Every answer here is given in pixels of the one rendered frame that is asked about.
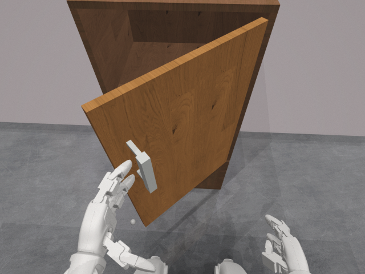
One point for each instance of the left robot hand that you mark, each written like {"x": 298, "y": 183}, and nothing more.
{"x": 100, "y": 216}

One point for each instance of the cupboard door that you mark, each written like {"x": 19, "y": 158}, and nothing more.
{"x": 183, "y": 115}

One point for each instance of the right robot hand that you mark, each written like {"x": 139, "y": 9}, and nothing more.
{"x": 289, "y": 255}

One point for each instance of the left robot forearm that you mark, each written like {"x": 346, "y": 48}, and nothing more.
{"x": 86, "y": 263}

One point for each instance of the robot thigh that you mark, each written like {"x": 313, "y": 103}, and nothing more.
{"x": 161, "y": 268}
{"x": 229, "y": 268}

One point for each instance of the handle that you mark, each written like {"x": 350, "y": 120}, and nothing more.
{"x": 145, "y": 167}

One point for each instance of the right robot thigh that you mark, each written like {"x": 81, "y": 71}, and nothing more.
{"x": 229, "y": 268}

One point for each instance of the left robot thigh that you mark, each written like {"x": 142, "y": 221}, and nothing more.
{"x": 161, "y": 268}

